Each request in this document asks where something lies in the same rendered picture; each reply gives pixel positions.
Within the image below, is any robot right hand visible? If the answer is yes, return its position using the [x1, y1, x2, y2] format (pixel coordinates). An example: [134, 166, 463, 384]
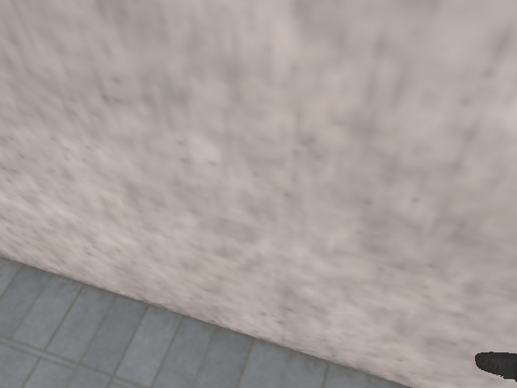
[475, 352, 517, 382]

